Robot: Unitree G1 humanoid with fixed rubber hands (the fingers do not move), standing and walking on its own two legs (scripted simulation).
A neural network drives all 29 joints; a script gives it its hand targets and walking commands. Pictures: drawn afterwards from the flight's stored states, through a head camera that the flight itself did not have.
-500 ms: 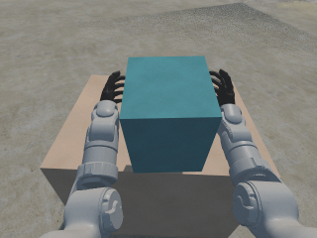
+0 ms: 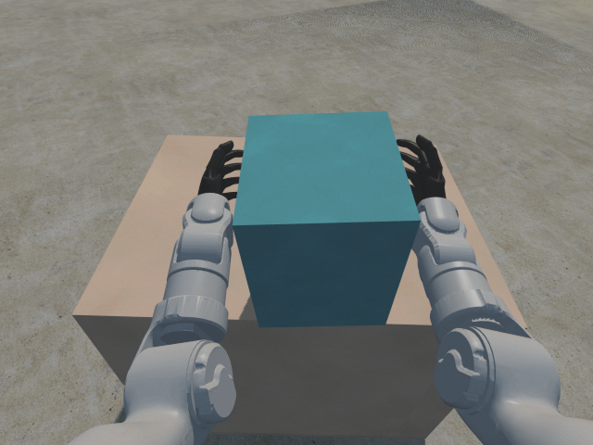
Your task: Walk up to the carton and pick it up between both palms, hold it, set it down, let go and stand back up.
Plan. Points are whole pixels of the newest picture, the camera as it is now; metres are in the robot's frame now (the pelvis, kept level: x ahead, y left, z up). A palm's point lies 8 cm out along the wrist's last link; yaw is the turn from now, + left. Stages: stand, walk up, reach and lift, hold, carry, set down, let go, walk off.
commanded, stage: set down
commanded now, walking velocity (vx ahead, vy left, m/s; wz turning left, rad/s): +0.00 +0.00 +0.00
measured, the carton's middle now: (319, 224) +0.42 -0.03 +0.10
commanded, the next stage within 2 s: none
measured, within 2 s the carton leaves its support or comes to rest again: neither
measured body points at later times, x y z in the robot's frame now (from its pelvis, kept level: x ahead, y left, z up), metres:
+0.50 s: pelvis +0.01 +0.00 +0.00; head +0.01 +0.02 +0.45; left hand +0.45 +0.11 +0.13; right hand +0.43 -0.19 +0.14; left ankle +0.00 +0.13 -0.75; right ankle -0.01 -0.10 -0.75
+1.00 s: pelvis +0.01 +0.00 +0.00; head +0.04 +0.01 +0.45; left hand +0.46 +0.09 +0.10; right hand +0.43 -0.20 +0.12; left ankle -0.01 +0.13 -0.75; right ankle -0.01 -0.10 -0.75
